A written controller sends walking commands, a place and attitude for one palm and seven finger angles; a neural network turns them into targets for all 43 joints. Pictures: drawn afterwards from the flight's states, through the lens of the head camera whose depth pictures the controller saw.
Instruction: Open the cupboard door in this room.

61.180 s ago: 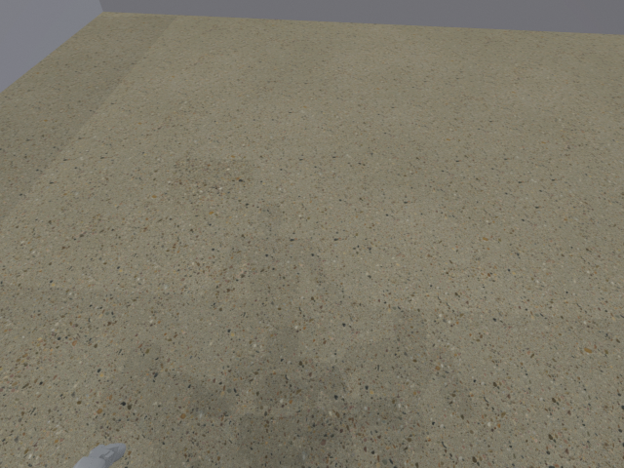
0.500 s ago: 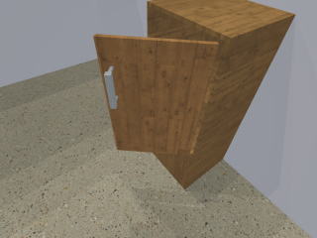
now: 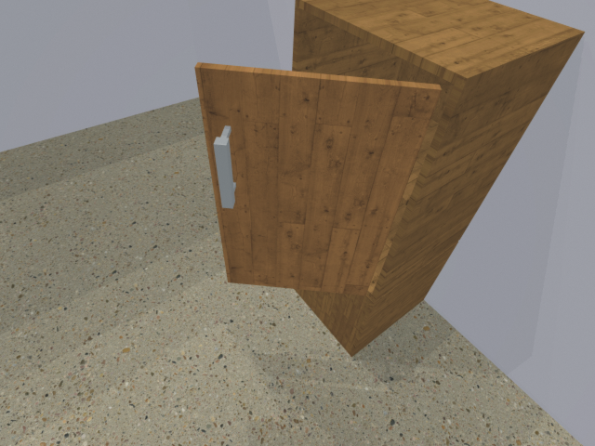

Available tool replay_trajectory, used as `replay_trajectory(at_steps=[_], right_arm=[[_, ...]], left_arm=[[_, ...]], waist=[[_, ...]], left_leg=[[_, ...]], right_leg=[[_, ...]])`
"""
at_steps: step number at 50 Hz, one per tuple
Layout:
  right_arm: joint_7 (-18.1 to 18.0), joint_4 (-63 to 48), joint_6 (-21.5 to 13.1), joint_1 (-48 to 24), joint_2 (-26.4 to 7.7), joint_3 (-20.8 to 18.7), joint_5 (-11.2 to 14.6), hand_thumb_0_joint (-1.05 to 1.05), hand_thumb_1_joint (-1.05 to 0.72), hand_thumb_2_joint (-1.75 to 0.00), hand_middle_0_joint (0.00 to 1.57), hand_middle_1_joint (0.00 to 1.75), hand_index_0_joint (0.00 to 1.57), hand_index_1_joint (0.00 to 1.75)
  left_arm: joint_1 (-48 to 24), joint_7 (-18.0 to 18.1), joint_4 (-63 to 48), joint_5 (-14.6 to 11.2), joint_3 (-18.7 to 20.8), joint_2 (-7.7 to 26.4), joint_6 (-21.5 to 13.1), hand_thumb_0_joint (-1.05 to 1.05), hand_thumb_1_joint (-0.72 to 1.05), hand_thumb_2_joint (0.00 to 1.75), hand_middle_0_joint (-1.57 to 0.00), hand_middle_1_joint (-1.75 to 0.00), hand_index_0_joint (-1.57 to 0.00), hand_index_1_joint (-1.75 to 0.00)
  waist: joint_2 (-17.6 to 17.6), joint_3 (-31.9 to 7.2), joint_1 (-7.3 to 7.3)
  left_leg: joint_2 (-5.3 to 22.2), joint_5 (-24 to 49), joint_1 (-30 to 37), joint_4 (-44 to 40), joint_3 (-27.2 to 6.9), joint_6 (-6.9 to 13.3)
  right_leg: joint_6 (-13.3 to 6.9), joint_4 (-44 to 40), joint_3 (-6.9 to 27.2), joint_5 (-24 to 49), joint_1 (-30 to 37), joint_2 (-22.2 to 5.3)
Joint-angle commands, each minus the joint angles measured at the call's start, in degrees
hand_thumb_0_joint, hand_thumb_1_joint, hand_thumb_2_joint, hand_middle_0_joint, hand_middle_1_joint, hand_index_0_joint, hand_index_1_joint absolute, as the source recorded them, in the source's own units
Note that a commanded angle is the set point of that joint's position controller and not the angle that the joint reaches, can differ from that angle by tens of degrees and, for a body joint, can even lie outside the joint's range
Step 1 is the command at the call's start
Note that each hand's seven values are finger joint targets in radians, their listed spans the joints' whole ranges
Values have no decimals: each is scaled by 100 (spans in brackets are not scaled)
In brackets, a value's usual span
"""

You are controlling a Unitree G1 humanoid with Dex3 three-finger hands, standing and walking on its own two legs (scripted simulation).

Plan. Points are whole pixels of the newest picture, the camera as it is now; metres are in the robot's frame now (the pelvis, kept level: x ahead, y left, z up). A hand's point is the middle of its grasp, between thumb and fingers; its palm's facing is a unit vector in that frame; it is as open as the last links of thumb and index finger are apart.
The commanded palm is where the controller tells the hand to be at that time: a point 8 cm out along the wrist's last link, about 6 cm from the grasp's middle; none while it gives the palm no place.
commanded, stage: come to a stop and stand still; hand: left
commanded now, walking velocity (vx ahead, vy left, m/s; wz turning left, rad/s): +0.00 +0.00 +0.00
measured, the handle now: (227, 168) +0.55 +0.17 +0.06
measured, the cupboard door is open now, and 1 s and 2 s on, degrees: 49 49 49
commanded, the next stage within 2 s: look again from close up in 0.52 s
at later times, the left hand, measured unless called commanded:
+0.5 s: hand out of the picture +0.00 +0.19 -0.19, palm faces +0.00 -0.99 -0.15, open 7.3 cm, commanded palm none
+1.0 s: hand out of the picture +0.01 +0.20 -0.19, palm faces -0.01 -0.99 -0.14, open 7.3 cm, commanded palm none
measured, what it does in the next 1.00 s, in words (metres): shifts its weight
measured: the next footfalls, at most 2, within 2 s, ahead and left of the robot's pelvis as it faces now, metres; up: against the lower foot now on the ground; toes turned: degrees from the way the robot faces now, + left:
none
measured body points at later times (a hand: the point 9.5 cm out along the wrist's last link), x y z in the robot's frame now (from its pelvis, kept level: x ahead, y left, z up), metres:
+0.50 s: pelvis +0.02 +0.03 +0.00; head +0.02 +0.06 +0.45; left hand +0.01 +0.24 -0.17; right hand +0.00 -0.19 -0.15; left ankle +0.01 +0.06 -0.74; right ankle +0.00 -0.11 -0.74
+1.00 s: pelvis +0.03 +0.04 +0.00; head +0.04 +0.07 +0.45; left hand +0.01 +0.25 -0.17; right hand -0.01 -0.17 -0.15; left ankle +0.01 +0.06 -0.74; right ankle +0.00 -0.11 -0.74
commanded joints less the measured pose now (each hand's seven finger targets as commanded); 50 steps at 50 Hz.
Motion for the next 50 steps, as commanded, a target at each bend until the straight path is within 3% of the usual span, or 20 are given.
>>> replay_trajectory(at_steps=[1, 11, 25, 33, 38, 44, 50], right_arm=[[-17, -149, -99, 294, -598, -132, 10, 0, -90, -90, 20, 30, 20, 30], [-48, -100, -114, 250, -628, -124, 14, 0, -90, -90, 20, 30, 20, 30], [-79, -37, -100, 339, -665, -154, 19, 0, -90, -90, 20, 30, 20, 30], [-107, 30, -112, 452, -592, -163, 26, 0, -90, -90, 20, 30, 20, 30], [-139, 82, -117, 524, -558, -161, 24, 0, -90, -90, 20, 30, 20, 30], [-144, 98, -109, 551, -533, -164, 22, 0, -90, -90, 20, 30, 20, 30], [-158, 139, -106, 625, -492, -172, 21, 0, -90, -90, 20, 30, 20, 30]], left_arm=[[409, 30, -83, -5, 76, 491, -54, 0, 90, 90, -20, -30, -20, -30], [336, 40, -62, 0, 83, 483, -6, 0, 90, 90, -20, -30, -20, -30], [341, 29, -13, -3, 84, 443, 61, 0, 90, 90, -20, -30, -20, -30], [409, 49, 37, -16, 83, 398, 66, 0, 90, 90, -20, -30, -20, -30], [425, 60, 68, -24, 95, 352, 89, 0, 90, 90, -20, -30, -20, -30], [447, 58, 93, -21, 97, 329, 101, 0, 90, 90, -20, -30, -20, -30], [395, 62, 105, -25, 107, 297, 112, 0, 90, 90, -20, -30, -20, -30]], waist=[[85, 369, -3], [171, 497, -2], [238, 508, -22], [143, 418, -23], [288, 410, -32], [209, 457, -21], [272, 531, -41]], left_leg=[[950, 408, -155, -670, -978, -146], [981, 823, 21, -762, -975, -147], [1063, 474, 226, -1090, -1167, -246], [1054, 1166, 457, -956, -1093, -289], [1073, 1616, 615, -939, -1099, -358], [1084, 1272, 545, -990, -1140, -344], [1090, 1400, 572, -1024, -1136, -403]], right_leg=[[-167, -343, 648, 480, -8, -563], [-110, -336, 594, 501, 15, -567], [-42, -243, 523, 266, -102, -537], [-33, -200, 536, 362, -104, -543], [-19, -87, 517, 294, -186, -503], [-26, -110, 546, 259, -185, -516], [-17, -54, 524, 247, -243, -497]])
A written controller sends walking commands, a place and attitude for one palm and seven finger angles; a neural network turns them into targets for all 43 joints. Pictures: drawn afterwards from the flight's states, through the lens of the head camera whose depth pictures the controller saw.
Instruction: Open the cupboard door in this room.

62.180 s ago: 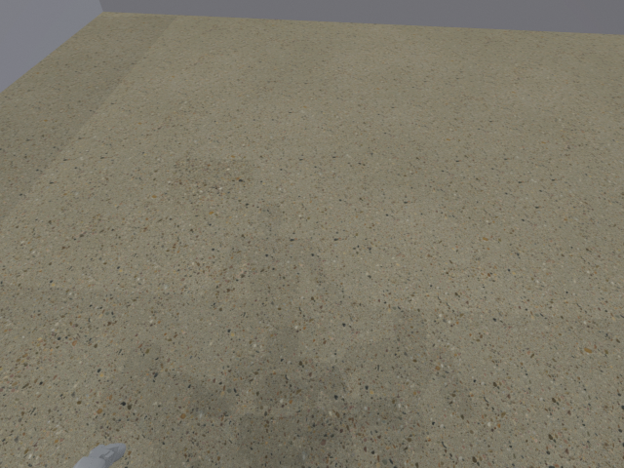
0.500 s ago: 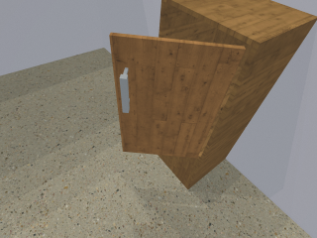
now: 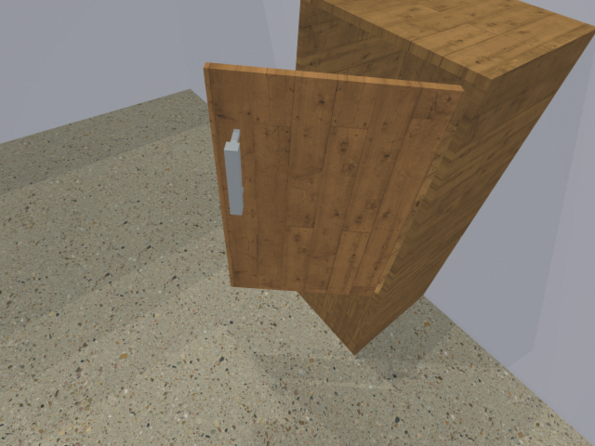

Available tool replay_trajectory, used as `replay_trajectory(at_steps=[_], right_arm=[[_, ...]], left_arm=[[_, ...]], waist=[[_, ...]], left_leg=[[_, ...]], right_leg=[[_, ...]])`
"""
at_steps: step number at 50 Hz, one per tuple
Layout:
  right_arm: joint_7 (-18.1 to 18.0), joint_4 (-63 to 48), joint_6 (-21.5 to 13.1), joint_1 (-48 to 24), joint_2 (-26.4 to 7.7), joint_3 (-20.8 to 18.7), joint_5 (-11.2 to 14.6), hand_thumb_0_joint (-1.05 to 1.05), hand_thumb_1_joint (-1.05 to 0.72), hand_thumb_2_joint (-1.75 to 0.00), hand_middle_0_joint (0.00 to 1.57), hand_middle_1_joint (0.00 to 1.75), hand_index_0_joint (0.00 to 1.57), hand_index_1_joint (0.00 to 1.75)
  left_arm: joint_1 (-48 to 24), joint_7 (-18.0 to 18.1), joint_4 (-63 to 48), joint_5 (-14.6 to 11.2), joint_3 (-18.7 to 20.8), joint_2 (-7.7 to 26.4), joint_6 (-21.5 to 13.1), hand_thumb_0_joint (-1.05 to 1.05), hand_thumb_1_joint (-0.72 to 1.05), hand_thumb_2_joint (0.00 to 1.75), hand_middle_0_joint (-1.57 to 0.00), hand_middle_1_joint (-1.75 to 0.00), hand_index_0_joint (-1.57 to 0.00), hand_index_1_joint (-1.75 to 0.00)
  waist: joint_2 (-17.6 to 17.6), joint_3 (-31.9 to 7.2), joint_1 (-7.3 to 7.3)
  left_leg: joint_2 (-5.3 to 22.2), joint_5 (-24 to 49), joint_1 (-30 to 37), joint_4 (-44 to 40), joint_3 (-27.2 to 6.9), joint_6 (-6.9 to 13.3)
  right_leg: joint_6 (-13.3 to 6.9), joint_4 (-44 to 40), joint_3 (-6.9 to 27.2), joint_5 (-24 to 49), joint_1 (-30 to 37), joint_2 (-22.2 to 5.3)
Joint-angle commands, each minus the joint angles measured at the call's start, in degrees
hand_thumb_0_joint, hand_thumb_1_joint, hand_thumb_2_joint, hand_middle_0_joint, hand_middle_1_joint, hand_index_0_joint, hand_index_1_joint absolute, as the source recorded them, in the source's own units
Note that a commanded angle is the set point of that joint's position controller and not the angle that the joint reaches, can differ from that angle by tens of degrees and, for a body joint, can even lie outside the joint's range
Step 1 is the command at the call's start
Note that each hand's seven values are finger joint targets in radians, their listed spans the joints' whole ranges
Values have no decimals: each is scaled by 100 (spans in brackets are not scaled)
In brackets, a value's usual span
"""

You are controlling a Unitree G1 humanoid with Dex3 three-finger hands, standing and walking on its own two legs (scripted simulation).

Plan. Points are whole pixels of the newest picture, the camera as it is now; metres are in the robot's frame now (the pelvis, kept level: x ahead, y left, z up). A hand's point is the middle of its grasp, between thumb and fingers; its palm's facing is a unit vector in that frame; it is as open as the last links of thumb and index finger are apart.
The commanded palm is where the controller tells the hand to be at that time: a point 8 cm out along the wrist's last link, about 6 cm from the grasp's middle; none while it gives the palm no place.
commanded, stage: look again from close up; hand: left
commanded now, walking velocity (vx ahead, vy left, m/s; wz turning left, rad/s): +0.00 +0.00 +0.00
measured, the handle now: (236, 173) +0.52 +0.14 +0.06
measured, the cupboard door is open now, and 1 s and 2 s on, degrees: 49 49 49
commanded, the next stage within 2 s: raise the hand with hooked fingers in 0.16 s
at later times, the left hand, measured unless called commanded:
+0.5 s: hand (169, 388) +0.19 +0.17 -0.01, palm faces +0.25 -0.96 -0.13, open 7.6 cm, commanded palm +0.11 +0.21 -0.05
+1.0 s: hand (179, 388) +0.19 +0.16 -0.01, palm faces -0.03 -0.99 -0.10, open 10.5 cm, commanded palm +0.15 +0.23 +0.00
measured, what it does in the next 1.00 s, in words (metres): lowers itself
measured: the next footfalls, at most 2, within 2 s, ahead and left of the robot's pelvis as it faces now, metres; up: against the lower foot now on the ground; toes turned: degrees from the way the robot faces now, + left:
none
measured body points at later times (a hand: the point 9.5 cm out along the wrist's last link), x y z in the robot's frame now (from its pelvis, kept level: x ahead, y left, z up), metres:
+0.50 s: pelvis -0.02 -0.02 -0.02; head -0.02 -0.03 +0.43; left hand +0.17 +0.22 +0.00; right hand +0.09 -0.28 -0.13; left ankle -0.01 +0.02 -0.74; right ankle +0.02 -0.13 -0.74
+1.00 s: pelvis -0.01 -0.08 -0.06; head +0.05 -0.07 +0.38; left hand +0.19 +0.21 +0.00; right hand +0.21 -0.27 -0.15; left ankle -0.01 +0.02 -0.74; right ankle +0.01 -0.13 -0.74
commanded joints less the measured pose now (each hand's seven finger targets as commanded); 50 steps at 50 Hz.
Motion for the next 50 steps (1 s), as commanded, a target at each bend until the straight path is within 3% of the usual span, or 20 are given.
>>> replay_trajectory(at_steps=[1, 12, 13, 14, 15, 16, 17, 18, 20, 22, 24, 26, 29, 31, 35, 38, 41, 43, 45, 50], right_arm=[[-32, -53, -24, 551, -658, -136, -2, 0, -90, -90, 20, 30, 20, 30], [6, -48, -40, 522, -601, -130, -1, 0, -90, -90, 20, 30, 20, 30], [89, -538, -28, 279, -1092, -86, 53, 0, -90, -90, 20, 30, 20, 30], [-42, -2591, -900, 645, -2017, -375, 194, 0, -90, -90, 20, 30, 20, 30], [-121, -2218, -1553, -75, -1552, -43, 222, 0, -90, -90, 20, 30, 20, 30], [-98, -1864, -1669, -47, -1426, -167, 198, 0, -90, -90, 20, 30, 20, 30], [-14, -1858, -1620, 15, -1089, -206, 341, 0, -90, -90, 20, 30, 20, 30], [21, -2276, -1691, 91, -1270, -263, 442, 0, -90, -90, 20, 30, 20, 30], [-40, -2603, -1904, -293, -1557, -282, 418, 0, -90, -90, 20, 30, 20, 30], [5, -2925, -1912, -275, -1723, -334, 263, 0, -90, -90, 20, 30, 20, 30], [105, -3151, -1804, -531, -1847, -442, 143, 0, -90, -90, 20, 30, 20, 30], [214, -3464, -1669, -738, -1814, -551, 191, 0, -90, -90, 20, 30, 20, 30], [386, -4226, -1523, -1190, -1810, -613, 174, 0, -90, -90, 20, 30, 20, 30], [397, -4505, -1332, -1172, -1749, -617, 203, 0, -90, -90, 20, 30, 20, 30], [269, -4844, -1157, -1034, -1539, -539, 219, 0, -90, -90, 20, 30, 20, 30], [111, -4606, -1228, -691, -1501, -450, 203, 0, -90, -90, 20, 30, 20, 30], [17, -4226, -1400, -611, -1631, -320, 221, 0, -90, -90, 20, 30, 20, 30], [-43, -4069, -1501, -565, -1707, -313, 296, 0, -90, -90, 20, 30, 20, 30], [-111, -4011, -1528, -555, -1807, -327, 368, 0, -90, -90, 20, 30, 20, 30], [-118, -4335, -1354, -845, -1739, -291, 401, 0, -90, -90, 20, 30, 20, 30]], left_arm=[[530, 4, -48, -9, 29, 306, -27, 0, 90, 90, -20, -30, -20, -30], [574, -12, -23, -5, 16, 269, -75, 0, 90, 90, -20, -30, -20, -30], [324, 168, 14, 94, -56, 531, -184, 0, 90, 90, -20, -30, -20, -30], [-3277, 227, -9138, -902, 785, 1940, -1273, 0, 88, 89, -20, -32, -20, -32], [-1352, 427, -7960, -499, 443, 1401, -838, 0, 85, 88, -20, -33, -20, -33], [-978, 671, -7245, -524, 381, 1188, -517, 0, 83, 87, -21, -34, -21, -34], [654, 684, -5980, -670, -382, -30, 89, 0, 81, 86, -21, -36, -21, -36], [356, 591, -6637, -916, -640, -211, 110, 0, 78, 85, -21, -37, -21, -37], [146, 338, -7036, -1065, -514, 24, -441, 0, 74, 83, -21, -40, -21, -40], [-20, 74, -6220, -1025, -282, 87, -887, 0, 69, 81, -22, -43, -22, -43], [450, -435, -5653, -1113, 230, 147, -1550, 0, 64, 79, -22, -47, -22, -47], [1263, -1121, -5034, -1395, 936, 663, -2258, 0, 60, 77, -22, -50, -22, -50], [1410, -2099, -5423, -1611, 1712, 1423, -3205, 0, 53, 74, -23, -54, -23, -54], [1361, -2186, -5992, -1578, 2215, 2005, -3210, 0, 48, 72, -23, -57, -23, -57], [316, -1933, -7766, -1937, 2070, 1722, -3013, 0, 39, 68, -24, -63, -24, -63], [-373, -1891, -8438, -2004, 1886, 1696, -3301, 0, 32, 65, -24, -68, -24, -68], [-882, -2379, -7904, -2069, 1299, 1449, -3510, 0, 25, 62, -25, -72, -25, -72], [-925, -2799, -7325, -2045, 1198, 1552, -3365, 0, 20, 60, -25, -75, -25, -75], [-916, -3123, -6680, -2067, 1556, 1942, -2957, 0, 15, 58, -25, -78, -25, -78], [-245, -3278, -6432, -2498, 2891, 2667, -1918, 0, 4, 53, -26, -86, -26, -86]], waist=[[305, 418, 23], [232, 392, 19], [793, 627, -81], [1938, -2492, -800], [2477, -2131, -233], [2199, -1669, -127], [1229, -932, -147], [820, -456, -225], [-301, -406, -315], [-1357, -42, -558], [-944, -300, -272], [-1041, -302, 172], [-487, -673, 336], [405, -1134, 572], [1346, -1673, 265], [1115, -1802, -221], [826, -1359, -634], [601, -1303, -690], [248, -1415, -593], [-112, -2545, 151]], left_leg=[[1451, 1401, 44, -585, -1377, -685], [1351, 851, -87, -575, -1221, -574], [1509, 3907, -548, 172, -1369, -937], [1261, 4038, 2251, -59, -2020, -1438], [1615, 3739, 1927, -713, -2053, -1752], [1475, 2600, 1042, -673, -1895, -1900], [1350, 1259, 320, -643, -1731, -1757], [1231, 662, -84, -394, -1549, -1395], [922, -168, -566, 576, -1185, -834], [678, -621, -1359, 1355, -1193, -716], [680, -715, -1956, 1697, -1370, -900], [584, -1296, -2847, 1842, -1361, -1184], [321, -1086, -3549, 2623, -812, -930], [306, -764, -3661, 2729, -714, -856], [483, -467, -3003, 2801, -877, -728], [568, -221, -3016, 3227, -988, -618], [625, -288, -3246, 3623, -1126, -570], [645, -481, -3392, 3677, -1110, -534], [641, -565, -3580, 3619, -1073, -515], [553, 105, -3491, 3235, -1089, -623]], right_leg=[[-309, -130, 240, 423, -440, -174], [-336, -289, 327, 652, -328, -242], [-262, 181, 110, 667, -608, -183], [-125, 1047, -156, 452, -1200, 494], [-367, 2105, 10, -760, -1709, 423], [-360, 2103, 127, -817, -1794, 310], [-341, 1964, 18, -708, -1796, 244], [-288, 1737, -128, -591, -1858, 212], [-318, 655, -248, -573, -1578, 302], [-335, 317, -93, -1028, -2071, 239], [-396, 1215, -321, -885, -2773, 362], [-525, 1721, -244, -1494, -2943, 391], [-595, 1893, 204, -1574, -2533, 315], [-622, 2179, 414, -1088, -2188, 336], [-581, 2213, 405, -541, -2356, 453], [-426, 2053, 708, -211, -2381, 430], [-256, 1988, 877, -14, -2702, 392], [-166, 1806, 974, -227, -2713, 335], [-37, 1552, 1175, -446, -2432, 222], [219, 1568, 1382, 1210, -696, -129]])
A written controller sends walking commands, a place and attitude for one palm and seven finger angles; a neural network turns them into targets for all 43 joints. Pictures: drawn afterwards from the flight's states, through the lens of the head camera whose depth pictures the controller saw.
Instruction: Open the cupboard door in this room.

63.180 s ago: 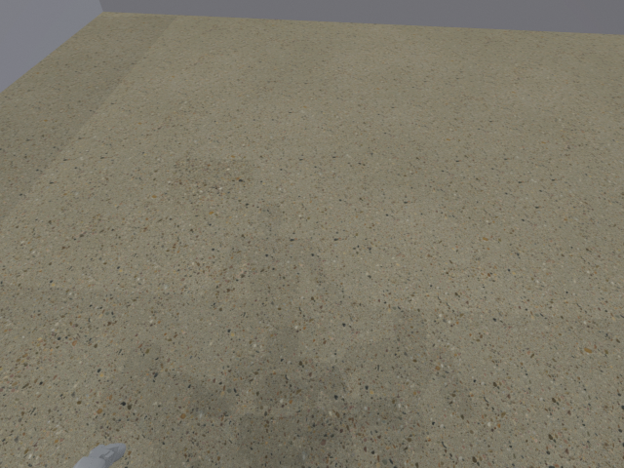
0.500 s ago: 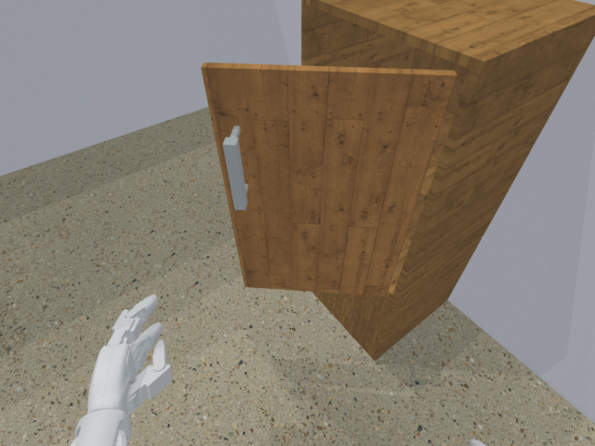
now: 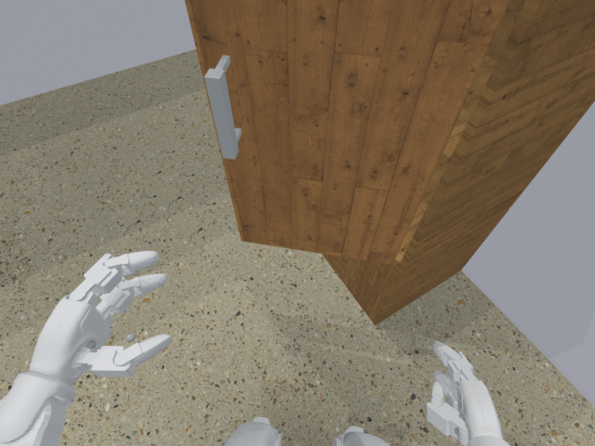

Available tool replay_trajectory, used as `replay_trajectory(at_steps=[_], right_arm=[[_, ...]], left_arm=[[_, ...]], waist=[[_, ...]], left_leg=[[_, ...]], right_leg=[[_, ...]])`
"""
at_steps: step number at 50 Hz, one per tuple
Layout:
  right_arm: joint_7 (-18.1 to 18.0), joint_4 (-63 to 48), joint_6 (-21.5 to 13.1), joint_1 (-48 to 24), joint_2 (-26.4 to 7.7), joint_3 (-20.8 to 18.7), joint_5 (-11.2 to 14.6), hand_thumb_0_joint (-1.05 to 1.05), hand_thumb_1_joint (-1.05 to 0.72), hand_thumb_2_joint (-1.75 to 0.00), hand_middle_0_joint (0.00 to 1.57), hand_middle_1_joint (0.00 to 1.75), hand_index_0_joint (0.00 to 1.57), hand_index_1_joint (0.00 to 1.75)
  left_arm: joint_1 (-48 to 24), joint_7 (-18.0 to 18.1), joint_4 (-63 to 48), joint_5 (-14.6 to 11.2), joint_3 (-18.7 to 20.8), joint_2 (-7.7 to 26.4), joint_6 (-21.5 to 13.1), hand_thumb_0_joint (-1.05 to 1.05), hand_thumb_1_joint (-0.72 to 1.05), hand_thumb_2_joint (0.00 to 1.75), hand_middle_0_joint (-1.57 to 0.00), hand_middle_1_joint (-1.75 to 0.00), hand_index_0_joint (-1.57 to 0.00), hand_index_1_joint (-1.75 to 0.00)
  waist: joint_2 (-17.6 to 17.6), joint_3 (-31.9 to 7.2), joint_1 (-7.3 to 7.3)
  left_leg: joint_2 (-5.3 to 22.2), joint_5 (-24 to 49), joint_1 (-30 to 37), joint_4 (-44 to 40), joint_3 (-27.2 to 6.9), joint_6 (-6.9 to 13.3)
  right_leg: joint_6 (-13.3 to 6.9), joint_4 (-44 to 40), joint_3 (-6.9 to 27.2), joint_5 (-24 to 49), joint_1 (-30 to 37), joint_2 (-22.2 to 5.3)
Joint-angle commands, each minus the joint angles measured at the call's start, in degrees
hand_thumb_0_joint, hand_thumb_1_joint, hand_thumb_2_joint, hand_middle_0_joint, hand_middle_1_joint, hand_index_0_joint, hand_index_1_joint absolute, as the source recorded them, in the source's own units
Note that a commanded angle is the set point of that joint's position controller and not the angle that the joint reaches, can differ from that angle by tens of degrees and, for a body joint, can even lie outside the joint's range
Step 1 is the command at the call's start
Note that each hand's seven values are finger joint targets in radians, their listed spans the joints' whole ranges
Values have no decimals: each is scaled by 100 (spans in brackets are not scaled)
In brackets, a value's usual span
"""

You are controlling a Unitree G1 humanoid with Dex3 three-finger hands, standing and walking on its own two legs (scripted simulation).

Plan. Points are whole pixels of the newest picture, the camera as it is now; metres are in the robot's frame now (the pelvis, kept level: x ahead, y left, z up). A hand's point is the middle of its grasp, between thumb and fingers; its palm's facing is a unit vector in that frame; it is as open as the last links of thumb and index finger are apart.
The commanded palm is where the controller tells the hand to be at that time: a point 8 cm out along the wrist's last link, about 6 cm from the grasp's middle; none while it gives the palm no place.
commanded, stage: raise the hand with hooked fingers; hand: left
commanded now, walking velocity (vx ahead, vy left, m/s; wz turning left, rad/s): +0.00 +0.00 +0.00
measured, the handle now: (227, 109) +0.56 +0.15 +0.12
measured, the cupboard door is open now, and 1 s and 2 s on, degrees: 49 49 49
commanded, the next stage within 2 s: move the hooked fingers beside the handle in 1.36 s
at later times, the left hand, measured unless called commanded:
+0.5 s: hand (64, 269) +0.28 +0.28 +0.12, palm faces -0.04 -1.00 -0.09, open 13.3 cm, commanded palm +0.25 +0.34 +0.12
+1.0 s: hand (12, 216) +0.33 +0.35 +0.14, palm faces -0.05 -1.00 -0.06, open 14.0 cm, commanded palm +0.29 +0.39 +0.15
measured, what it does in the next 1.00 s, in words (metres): shifts its weight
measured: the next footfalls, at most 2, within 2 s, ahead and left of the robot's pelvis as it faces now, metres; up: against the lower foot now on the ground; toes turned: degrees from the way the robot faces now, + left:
none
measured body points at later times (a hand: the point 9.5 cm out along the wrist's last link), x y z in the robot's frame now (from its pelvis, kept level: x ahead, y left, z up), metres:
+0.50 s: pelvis +0.02 +0.05 +0.03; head +0.05 +0.06 +0.48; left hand +0.27 +0.34 +0.12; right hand +0.18 -0.21 -0.03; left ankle +0.01 +0.10 -0.68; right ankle +0.02 -0.05 -0.68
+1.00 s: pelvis +0.02 +0.07 +0.04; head +0.05 +0.08 +0.49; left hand +0.32 +0.40 +0.15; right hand +0.17 -0.18 -0.03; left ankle +0.01 +0.10 -0.68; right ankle +0.02 -0.05 -0.68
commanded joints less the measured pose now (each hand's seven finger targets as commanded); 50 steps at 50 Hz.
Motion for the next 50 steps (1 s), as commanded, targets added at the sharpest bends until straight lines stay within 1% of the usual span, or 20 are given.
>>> replay_trajectory(at_steps=[1, 3, 6, 11, 13, 15, 16, 17, 21, 23, 26, 28, 30, 31, 34, 38, 41, 43, 45, 50], right_arm=[[-92, -1075, -220, -38, -927, -524, 37, 0, -90, -90, 20, 30, 20, 30], [-56, -1070, -227, -49, -768, -522, 33, 0, -90, -90, 20, 30, 20, 30], [-4, -1016, -319, -6, -779, -555, -4, 0, -90, -90, 20, 30, 20, 30], [-43, -861, -401, 214, -1003, -620, 59, 0, -90, -90, 20, 30, 20, 30], [-99, -841, -445, 298, -1075, -650, 82, 0, -90, -90, 20, 30, 20, 30], [-147, -873, -507, 264, -1067, -638, 68, 0, -90, -90, 20, 30, 20, 30], [-166, -843, -519, 263, -1083, -624, 48, 0, -90, -90, 20, 30, 20, 30], [-174, -838, -529, 291, -1039, -609, 32, 0, -90, -90, 20, 30, 20, 30], [-169, -741, -515, 285, -1041, -539, 8, 0, -90, -90, 20, 30, 20, 30], [-164, -733, -439, 260, -1049, -521, 36, 0, -90, -90, 20, 30, 20, 30], [-209, -767, -332, 246, -1128, -498, 92, 0, -90, -90, 20, 30, 20, 30], [-244, -843, -288, 213, -1152, -481, 121, 0, -90, -90, 20, 30, 20, 30], [-264, -899, -304, 188, -1142, -465, 105, 0, -90, -90, 20, 30, 20, 30], [-262, -901, -313, 171, -1142, -445, 92, 0, -90, -90, 20, 30, 20, 30], [-241, -877, -348, 204, -1108, -418, 20, 0, -90, -90, 20, 30, 20, 30], [-257, -685, -306, 243, -1138, -395, -1, 0, -90, -90, 20, 30, 20, 30], [-289, -609, -244, 284, -1195, -406, 30, 0, -90, -90, 20, 30, 20, 30], [-311, -657, -203, 296, -1214, -410, 61, 0, -90, -90, 20, 30, 20, 30], [-289, -722, -201, 287, -1219, -425, 68, 0, -90, -90, 20, 30, 20, 30], [-154, -844, -234, 273, -1243, -471, 20, 0, -90, -90, 20, 30, 20, 30]], left_arm=[[196, 11, -842, -594, 1682, 1621, 362, 0, 1, 52, -26, -87, -26, -87], [444, 252, -995, -768, 1767, 1322, 228, 0, -3, 50, -27, -90, -27, -90], [352, 498, -1345, -654, 1437, 990, -37, 0, -10, 47, -27, -94, -27, -94], [-117, 296, -727, -361, 769, 698, -13, 0, -22, 42, -28, -102, -28, -102], [-457, 194, -884, -355, 902, 1048, 5, 0, -27, 40, -28, -105, -28, -105], [-795, 231, -1305, -325, 1058, 1361, -16, 0, -31, 38, -29, -108, -29, -108], [-1006, 296, -1530, -327, 1132, 1521, -30, 0, -34, 37, -29, -110, -29, -110], [-1025, 370, -1650, -326, 1230, 1584, -58, 0, -36, 36, -29, -111, -29, -111], [-1150, 641, -1445, -337, 1348, 1599, -31, 0, -45, 32, -30, -117, -30, -117], [-1271, 613, -1062, -292, 1143, 1404, 191, 0, -50, 30, -30, -120, -30, -120], [-1542, 400, -281, -222, 987, 1369, 744, 0, -50, 30, -30, -120, -30, -120], [-1928, 239, -175, -167, 920, 1463, 1047, 0, -50, 30, -30, -120, -30, -120], [-2288, 165, -354, -143, 1014, 1623, 1171, 0, -50, 30, -30, -120, -30, -120], [-2484, 140, -530, -135, 1105, 1801, 1166, 0, -50, 30, -30, -120, -30, -120], [-2878, 177, -889, -184, 1344, 2043, 975, 0, -50, 30, -30, -120, -30, -120], [-3197, 169, -367, -195, 1528, 2178, 887, 0, -50, 30, -30, -120, -30, -120], [-3394, -10, 270, -125, 1483, 2228, 1142, 0, -50, 30, -30, -120, -30, -120], [-3548, -152, 511, -120, 1432, 2260, 1347, 0, -50, 30, -30, -120, -30, -120], [-3349, -297, 673, -128, 1205, 2004, 1485, 0, -50, 30, -30, -120, -30, -120], [-3224, -353, 82, -223, 1397, 2212, 1292, 0, -50, 30, -30, -120, -30, -120]], waist=[[-514, -2052, 180], [-549, -1840, 210], [-255, -1497, 148], [-484, -689, -235], [-165, -1073, -201], [225, -1480, -100], [416, -1483, -83], [452, -1662, -45], [531, -1238, -8], [626, -901, -79], [314, -427, -110], [212, -528, -143], [238, -830, -119], [535, -968, -62], [582, -1343, -41], [499, -973, -67], [545, -766, -84], [485, -875, -96], [280, -911, -104], [302, -1316, -32]], left_leg=[[41, 1711, 93, -693, -213, -42], [45, 1592, 127, -891, -183, -97], [52, 1943, 460, -1103, -132, -75], [57, 1693, 613, -1252, -119, 44], [59, 1706, 955, -1381, -90, 70], [93, 1956, 1434, -1582, -154, 61], [110, 2184, 1640, -1625, -205, 27], [127, 2325, 1817, -1702, -216, 15], [222, 2699, 2130, -1923, -440, -192], [280, 2567, 2209, -2078, -537, -269], [299, 2128, 2088, -2291, -649, -285], [308, 1931, 2135, -2398, -704, -276], [334, 2247, 2406, -2417, -800, -298], [330, 2642, 2653, -2383, -802, -356], [461, 3209, 3271, -2442, -1064, -512], [534, 3070, 3342, -2639, -1241, -610], [493, 2972, 3240, -2692, -1185, -569], [449, 3062, 3208, -2677, -1132, -534], [432, 3170, 3167, -2620, -1112, -493], [444, 3666, 3437, -2485, -1104, -500]], right_leg=[[977, -1292, 2133, 2914, 2959, -874], [1005, -1393, 2109, 3072, 2929, -900], [861, -1288, 1762, 3254, 2551, -711], [809, -1512, 1467, 2056, 1562, -522], [670, -1552, 1306, 1681, 1655, -453], [481, -1426, 991, 1681, 1759, -357], [400, -1359, 913, 1822, 1774, -300], [385, -1364, 866, 1878, 1848, -289], [298, -1353, 619, 1797, 1579, -212], [327, -1422, 532, 1539, 1319, -218], [312, -1593, 516, 1335, 1251, -208], [336, -1668, 523, 1271, 1317, -228], [338, -1684, 529, 1396, 1431, -250], [301, -1683, 561, 1520, 1496, -245], [335, -1689, 551, 1585, 1381, -236], [340, -1742, 549, 1450, 1219, -248], [330, -1848, 566, 1440, 1252, -296], [336, -1904, 553, 1511, 1353, -313], [344, -1911, 531, 1578, 1362, -319], [352, -1898, 552, 1775, 1425, -295]])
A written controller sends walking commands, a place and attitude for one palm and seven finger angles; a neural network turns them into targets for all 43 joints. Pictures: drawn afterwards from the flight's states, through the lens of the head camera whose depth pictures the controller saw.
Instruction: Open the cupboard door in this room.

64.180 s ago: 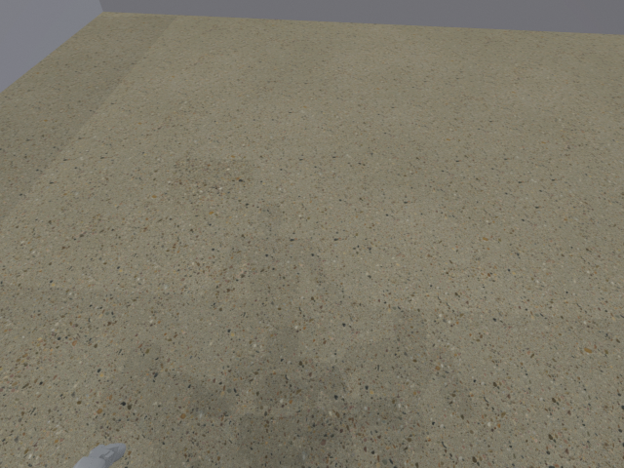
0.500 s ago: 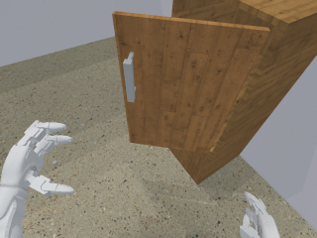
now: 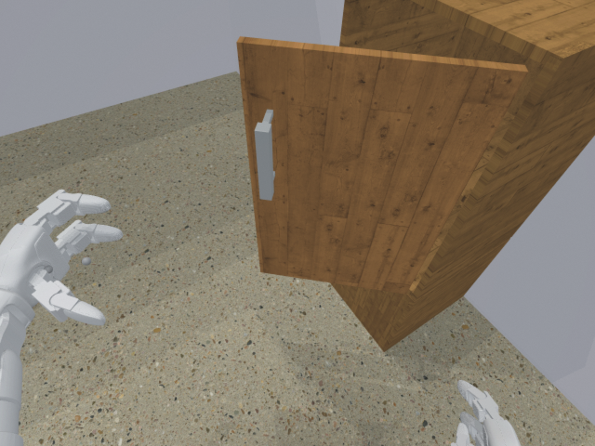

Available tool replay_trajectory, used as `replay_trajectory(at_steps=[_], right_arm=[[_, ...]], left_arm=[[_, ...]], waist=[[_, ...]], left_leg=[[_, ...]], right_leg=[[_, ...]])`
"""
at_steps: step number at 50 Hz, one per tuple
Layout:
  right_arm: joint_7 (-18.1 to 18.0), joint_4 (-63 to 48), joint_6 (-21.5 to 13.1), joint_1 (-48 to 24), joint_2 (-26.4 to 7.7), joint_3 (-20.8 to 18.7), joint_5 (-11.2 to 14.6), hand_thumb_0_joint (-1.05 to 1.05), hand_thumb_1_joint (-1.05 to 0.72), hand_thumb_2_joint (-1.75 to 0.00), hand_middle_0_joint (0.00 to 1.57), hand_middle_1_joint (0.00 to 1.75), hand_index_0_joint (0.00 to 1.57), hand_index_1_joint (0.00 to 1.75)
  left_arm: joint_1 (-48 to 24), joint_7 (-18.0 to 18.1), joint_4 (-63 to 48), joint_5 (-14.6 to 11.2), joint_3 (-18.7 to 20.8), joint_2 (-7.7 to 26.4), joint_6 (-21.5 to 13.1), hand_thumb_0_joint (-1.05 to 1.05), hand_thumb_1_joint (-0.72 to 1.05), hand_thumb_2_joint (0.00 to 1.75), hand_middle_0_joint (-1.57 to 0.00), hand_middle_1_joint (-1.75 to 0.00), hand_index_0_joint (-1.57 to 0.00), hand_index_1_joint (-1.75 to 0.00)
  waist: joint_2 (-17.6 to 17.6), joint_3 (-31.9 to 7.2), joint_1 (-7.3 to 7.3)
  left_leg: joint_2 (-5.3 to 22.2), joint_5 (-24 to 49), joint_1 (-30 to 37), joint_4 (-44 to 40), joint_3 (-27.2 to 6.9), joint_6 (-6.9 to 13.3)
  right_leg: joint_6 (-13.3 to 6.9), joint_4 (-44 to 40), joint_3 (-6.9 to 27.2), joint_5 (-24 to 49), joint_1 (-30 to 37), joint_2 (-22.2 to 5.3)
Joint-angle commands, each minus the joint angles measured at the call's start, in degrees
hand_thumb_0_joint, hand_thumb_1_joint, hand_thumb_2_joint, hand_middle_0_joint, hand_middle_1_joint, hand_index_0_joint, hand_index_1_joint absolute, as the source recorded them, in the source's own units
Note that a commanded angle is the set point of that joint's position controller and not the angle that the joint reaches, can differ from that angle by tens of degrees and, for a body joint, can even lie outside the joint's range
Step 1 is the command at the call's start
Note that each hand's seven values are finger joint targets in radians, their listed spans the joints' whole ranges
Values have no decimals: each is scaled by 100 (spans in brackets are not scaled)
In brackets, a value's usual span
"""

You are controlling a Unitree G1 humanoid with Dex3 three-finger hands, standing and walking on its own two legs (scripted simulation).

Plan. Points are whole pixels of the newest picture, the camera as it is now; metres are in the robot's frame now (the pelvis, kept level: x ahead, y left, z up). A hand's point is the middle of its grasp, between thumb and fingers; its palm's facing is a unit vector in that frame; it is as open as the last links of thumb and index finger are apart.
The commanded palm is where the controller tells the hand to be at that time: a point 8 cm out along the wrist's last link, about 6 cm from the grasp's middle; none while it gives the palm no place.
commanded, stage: raise the hand with hooked fingers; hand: left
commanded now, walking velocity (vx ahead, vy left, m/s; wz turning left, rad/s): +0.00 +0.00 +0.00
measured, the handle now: (267, 156) +0.53 +0.09 +0.08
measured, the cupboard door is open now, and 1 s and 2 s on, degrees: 49 49 49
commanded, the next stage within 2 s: move the hooked fingers beside the handle in 0.36 s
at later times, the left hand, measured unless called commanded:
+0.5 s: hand (116, 268) +0.29 +0.24 +0.10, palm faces -0.02 -1.00 -0.06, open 13.9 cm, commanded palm +0.27 +0.29 +0.11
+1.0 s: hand (151, 229) +0.36 +0.22 +0.10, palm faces -0.02 -1.00 -0.04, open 13.9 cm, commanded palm +0.33 +0.27 +0.10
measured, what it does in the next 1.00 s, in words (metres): shifts its weight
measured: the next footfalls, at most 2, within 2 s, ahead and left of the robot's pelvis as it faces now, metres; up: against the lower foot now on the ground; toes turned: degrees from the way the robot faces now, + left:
none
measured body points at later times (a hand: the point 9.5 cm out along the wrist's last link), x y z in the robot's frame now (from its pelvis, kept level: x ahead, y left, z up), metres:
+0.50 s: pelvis +0.00 -0.03 +0.00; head +0.03 -0.03 +0.45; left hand +0.29 +0.30 +0.11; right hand +0.16 -0.27 -0.08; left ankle -0.02 +0.03 -0.72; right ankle +0.00 -0.12 -0.72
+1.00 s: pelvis +0.00 -0.05 +0.00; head +0.05 -0.05 +0.45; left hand +0.35 +0.28 +0.10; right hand +0.11 -0.32 -0.10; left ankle -0.02 +0.03 -0.72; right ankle +0.00 -0.12 -0.72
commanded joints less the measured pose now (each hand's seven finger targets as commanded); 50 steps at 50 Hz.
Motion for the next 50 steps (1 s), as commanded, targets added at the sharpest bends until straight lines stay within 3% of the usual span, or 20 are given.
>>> replay_trajectory(at_steps=[1, 6, 7, 8, 13, 17, 23, 26, 28, 29, 32, 36, 39, 41, 43, 46, 47, 48, 49, 50], right_arm=[[44, -879, -342, -318, -905, -434, -40, 0, -90, -90, 20, 30, 20, 30], [42, -791, -311, -257, -866, -437, -75, 0, -90, -90, 20, 30, 20, 30], [28, -807, -295, -262, -834, -424, -60, 0, -90, -90, 20, 30, 20, 30], [7, -801, -282, -273, -823, -425, -42, 0, -90, -90, 20, 30, 20, 30], [-62, -824, -274, -320, -839, -411, 10, 0, -90, -90, 20, 30, 20, 30], [-82, -832, -295, -346, -818, -403, 11, 0, -90, -90, 20, 30, 20, 30], [-86, -811, -308, -423, -776, -382, 15, 0, -90, -90, 20, 30, 20, 30], [-139, -697, -253, -387, -809, -377, 33, 0, -90, -90, 20, 30, 20, 30], [-179, -694, -225, -372, -786, -363, 63, 0, -90, -90, 20, 30, 20, 30], [-200, -691, -228, -390, -786, -345, 66, 0, -90, -90, 20, 30, 20, 30], [-229, -588, -193, -285, -803, -356, 64, 0, -90, -90, 20, 30, 20, 30], [-203, -549, -151, -229, -806, -347, 54, 0, -90, -90, 20, 30, 20, 30], [-160, -599, -112, -211, -796, -340, 62, 0, -90, -90, 20, 30, 20, 30], [-131, -570, -62, -115, -843, -358, 53, 0, -90, -90, 20, 30, 20, 30], [-97, -639, -11, -89, -834, -371, 69, 0, -90, -90, 20, 30, 20, 30], [-66, -656, 29, -30, -848, -392, 62, 0, -90, -90, 20, 30, 20, 30], [-54, -672, 33, -29, -830, -391, 72, 0, -90, -90, 20, 30, 20, 30], [-58, -637, 40, 29, -853, -425, 68, 0, -90, -90, 20, 30, 20, 30], [-56, -665, 50, 45, -830, -427, 63, 0, -90, -90, 20, 30, 20, 30], [-65, -634, 66, 88, -846, -440, 79, 0, -90, -90, 20, 30, 20, 30]], left_arm=[[-1075, -21, -1557, -218, 571, 1442, -536, 0, -50, 30, -30, -120, -30, -120], [-1098, 278, -1743, -172, 844, 1639, -742, 0, -50, 30, -30, -120, -30, -120], [-1093, 283, -1674, -164, 760, 1517, -714, 0, -50, 30, -30, -120, -30, -120], [-1043, 274, -1523, -155, 666, 1402, -672, 0, -50, 30, -30, -120, -30, -120], [-1178, 128, -1355, -131, 387, 1233, -523, 0, -50, 30, -30, -120, -30, -120], [-1065, 33, -1279, -233, 514, 1302, -555, 0, -50, 30, -30, -120, -30, -120], [-1046, 82, -1311, -290, 647, 1376, -690, 0, -50, 30, -30, -120, -30, -120], [-1448, 111, -918, -217, 631, 1478, -641, 0, -50, 30, -30, -120, -30, -120], [-1852, 85, -843, -169, 392, 1335, -645, 0, -50, 30, -30, -120, -30, -120], [-2094, 66, -802, -155, 263, 1272, -650, 0, -50, 30, -30, -120, -30, -120], [-2469, 91, -624, -86, 411, 1598, -759, 0, -50, 30, -30, -120, -30, -120], [-2571, 78, -307, -51, 455, 1708, -850, 0, -50, 30, -30, -120, -30, -120], [-2392, 68, 22, -91, 556, 1710, -812, 0, -50, 30, -30, -120, -30, -120], [-2307, 68, 323, -75, 772, 1962, -760, 0, -50, 30, -30, -120, -30, -120], [-2180, 50, 386, -54, 800, 1952, -737, 0, -50, 30, -30, -120, -30, -120], [-2349, 69, 369, -26, 735, 1931, -800, 0, -50, 30, -30, -120, -30, -120], [-2571, 56, 270, -36, 579, 1762, -853, 0, -50, 30, -30, -120, -30, -120], [-2572, 77, 257, -25, 729, 1938, -912, 0, -50, 30, -30, -120, -30, -120], [-2583, 62, 201, -36, 602, 1772, -951, 0, -50, 30, -30, -120, -30, -120], [-2678, 87, 225, -36, 645, 1837, -988, 0, -50, 30, -30, -120, -30, -120]], waist=[[396, -1496, 95], [725, -1366, 111], [804, -1287, 64], [694, -1124, 34], [534, -1109, -39], [243, -1323, -27], [317, -1379, 30], [114, -1073, -76], [220, -1072, -179], [377, -1085, -206], [236, -1324, -239], [261, -1598, -172], [324, -1613, -92], [41, -1577, -50], [65, -1584, -33], [37, -1589, -60], [158, -1641, -136], [174, -1719, -113], [321, -1815, -138], [194, -1768, -182]], left_leg=[[909, 3116, 1700, -571, -1364, -1023], [902, 2880, 1672, -665, -1289, -1027], [870, 2788, 1606, -698, -1224, -1004], [848, 2628, 1474, -703, -1164, -960], [756, 2297, 1216, -641, -1013, -833], [659, 2314, 1099, -520, -838, -739], [585, 2216, 864, -440, -643, -660], [562, 1710, 554, -410, -554, -565], [548, 1506, 560, -427, -541, -517], [537, 1384, 552, -423, -545, -505], [533, 1343, 527, -371, -518, -452], [516, 1644, 462, -282, -467, -441], [496, 1687, 298, -289, -410, -441], [502, 1743, 42, -252, -369, -428], [492, 1800, -53, -260, -305, -418], [516, 1835, -80, -246, -295, -416], [504, 1848, 12, -240, -274, -404], [519, 1911, 60, -234, -297, -408], [510, 1915, 183, -231, -280, -406], [528, 1899, 205, -235, -304, -408]], right_leg=[[-205, -110, 103, 1043, -210, 54], [-224, -163, 119, 943, -222, 65], [-225, -198, 111, 942, -188, 63], [-227, -232, 105, 934, -174, 68], [-231, -292, 135, 990, -24, 71], [-242, -320, 192, 1308, 244, 79], [-245, -278, 258, 1535, 454, 55], [-225, -348, 327, 1304, 333, 41], [-207, -369, 344, 1152, 254, 34], [-210, -381, 374, 1041, 202, 20], [-201, -416, 475, 1038, 387, 3], [-201, -318, 544, 1455, 655, -32], [-183, -298, 579, 1618, 756, -53], [-161, -276, 643, 1837, 936, -85], [-116, -256, 683, 2077, 987, -108], [-112, -216, 687, 2144, 959, -99], [-102, -226, 697, 2197, 899, -80], [-102, -210, 682, 2228, 922, -69], [-116, -204, 655, 2159, 832, -46], [-119, -217, 617, 2067, 748, -20]])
